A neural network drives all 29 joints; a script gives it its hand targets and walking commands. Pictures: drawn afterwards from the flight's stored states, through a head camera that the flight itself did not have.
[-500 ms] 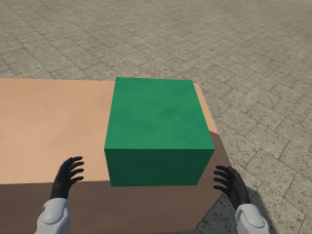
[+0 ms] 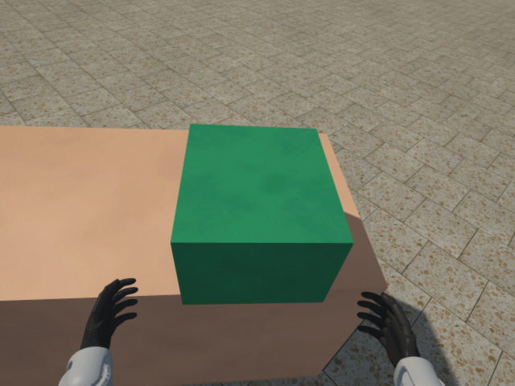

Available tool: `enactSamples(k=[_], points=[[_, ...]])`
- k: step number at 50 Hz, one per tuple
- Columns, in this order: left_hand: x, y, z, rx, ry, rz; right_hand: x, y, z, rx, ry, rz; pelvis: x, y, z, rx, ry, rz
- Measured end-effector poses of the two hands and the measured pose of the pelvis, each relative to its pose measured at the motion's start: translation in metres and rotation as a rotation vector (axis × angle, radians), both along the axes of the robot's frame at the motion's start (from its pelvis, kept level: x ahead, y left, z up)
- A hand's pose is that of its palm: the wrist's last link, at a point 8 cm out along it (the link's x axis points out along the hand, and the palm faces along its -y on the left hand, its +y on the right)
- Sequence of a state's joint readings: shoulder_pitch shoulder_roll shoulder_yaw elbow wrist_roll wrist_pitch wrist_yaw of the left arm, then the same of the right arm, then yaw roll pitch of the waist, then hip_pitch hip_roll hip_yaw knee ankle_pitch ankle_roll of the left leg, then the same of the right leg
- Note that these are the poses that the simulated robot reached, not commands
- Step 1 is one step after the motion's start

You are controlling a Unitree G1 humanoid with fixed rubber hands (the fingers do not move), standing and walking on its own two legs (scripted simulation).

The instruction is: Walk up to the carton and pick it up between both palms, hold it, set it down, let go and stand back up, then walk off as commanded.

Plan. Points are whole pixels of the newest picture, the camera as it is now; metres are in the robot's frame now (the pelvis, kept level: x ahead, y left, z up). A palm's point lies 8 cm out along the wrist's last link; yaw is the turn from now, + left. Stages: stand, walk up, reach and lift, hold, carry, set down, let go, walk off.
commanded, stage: set down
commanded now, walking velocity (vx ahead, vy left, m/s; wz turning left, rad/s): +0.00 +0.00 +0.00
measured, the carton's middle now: (254, 210) +0.47 +0.03 +0.00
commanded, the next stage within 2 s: none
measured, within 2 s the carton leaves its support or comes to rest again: neither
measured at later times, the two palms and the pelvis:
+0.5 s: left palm (105, 351) +0.20 +0.24 -0.05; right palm (399, 346) +0.24 -0.22 -0.04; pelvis +0.03 +0.00 +0.00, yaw +0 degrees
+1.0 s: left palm (98, 368) +0.18 +0.25 -0.06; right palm (396, 364) +0.22 -0.22 -0.06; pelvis +0.03 +0.00 +0.00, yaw +0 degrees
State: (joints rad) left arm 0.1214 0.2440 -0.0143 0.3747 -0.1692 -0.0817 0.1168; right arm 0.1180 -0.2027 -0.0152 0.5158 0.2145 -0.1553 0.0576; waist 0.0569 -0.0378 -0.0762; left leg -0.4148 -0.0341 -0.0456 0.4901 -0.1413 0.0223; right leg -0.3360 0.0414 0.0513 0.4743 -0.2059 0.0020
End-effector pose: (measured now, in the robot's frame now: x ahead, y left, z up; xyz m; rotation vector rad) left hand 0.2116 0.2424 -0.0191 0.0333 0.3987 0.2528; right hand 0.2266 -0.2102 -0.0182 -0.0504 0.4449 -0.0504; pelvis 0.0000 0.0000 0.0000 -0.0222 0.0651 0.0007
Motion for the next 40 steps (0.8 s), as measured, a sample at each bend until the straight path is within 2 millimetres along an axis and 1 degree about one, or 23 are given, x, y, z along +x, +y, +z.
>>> enactSamples(k=[13,18,23,27,31,36,40], points=[[0.008,-0.004,-0.016,-0.005,0.097,-0.005,0.011,-0.004,-0.013,0.0,0.063,-0.007,0.016,-0.003,0.001,0.004,0.018,0.0],[0.003,-0.005,-0.025,-0.014,0.146,-0.009,0.01,-0.008,-0.018,-0.005,0.09,-0.021,0.025,-0.004,0.002,0.004,0.023,-0.001],[-0.006,-0.003,-0.032,-0.021,0.186,-0.007,0.009,-0.009,-0.019,-0.011,0.089,-0.029,0.032,-0.002,0.003,0.003,0.02,-0.001],[-0.012,-0.001,-0.033,-0.02,0.199,-0.003,0.009,-0.008,-0.018,-0.01,0.073,-0.027,0.034,-0.001,0.003,0.001,0.012,-0.001],[-0.014,0.001,-0.031,-0.016,0.192,-0.002,0.007,-0.006,-0.018,-0.002,0.068,-0.022,0.033,0.0,0.003,-0.001,0.003,0.0],[-0.016,0.001,-0.028,-0.011,0.188,-0.001,-0.002,-0.008,-0.026,0.004,0.1,-0.03,0.031,0.0,0.003,-0.001,-0.011,0.0],[-0.02,0.002,-0.031,-0.01,0.224,0.003,-0.008,-0.008,-0.032,0.011,0.131,-0.036,0.03,0.0,0.003,-0.001,-0.015,0.0]])
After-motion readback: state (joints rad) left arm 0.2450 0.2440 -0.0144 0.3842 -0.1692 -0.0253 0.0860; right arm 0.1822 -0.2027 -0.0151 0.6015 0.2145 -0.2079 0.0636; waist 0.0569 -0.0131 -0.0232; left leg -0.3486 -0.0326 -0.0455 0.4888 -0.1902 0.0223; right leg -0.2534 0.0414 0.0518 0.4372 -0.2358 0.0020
